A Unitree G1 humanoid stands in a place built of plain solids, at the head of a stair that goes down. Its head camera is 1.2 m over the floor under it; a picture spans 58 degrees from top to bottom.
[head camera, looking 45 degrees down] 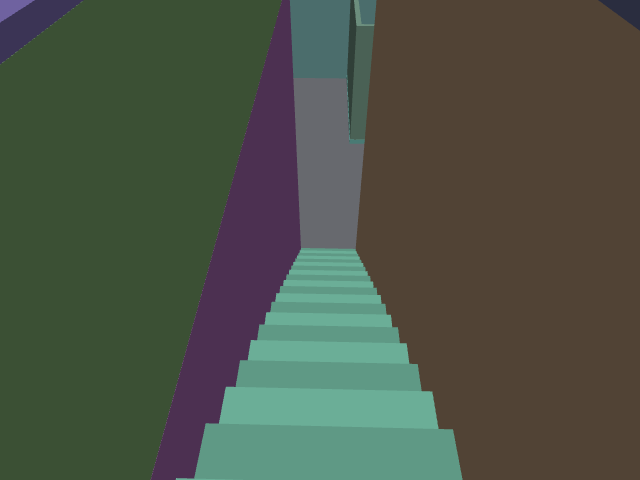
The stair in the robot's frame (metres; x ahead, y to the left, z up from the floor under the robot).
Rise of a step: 0.20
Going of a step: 0.24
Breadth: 0.90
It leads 1 degrees to the right of straight ahead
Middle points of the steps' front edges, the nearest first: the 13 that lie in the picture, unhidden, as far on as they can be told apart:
0.64 -0.03 -0.39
0.88 -0.04 -0.59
1.12 -0.04 -0.79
1.36 -0.05 -0.99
1.60 -0.06 -1.18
1.84 -0.06 -1.38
2.08 -0.07 -1.58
2.32 -0.07 -1.78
2.56 -0.08 -1.97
2.80 -0.08 -2.17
3.04 -0.09 -2.37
3.28 -0.10 -2.57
3.52 -0.10 -2.77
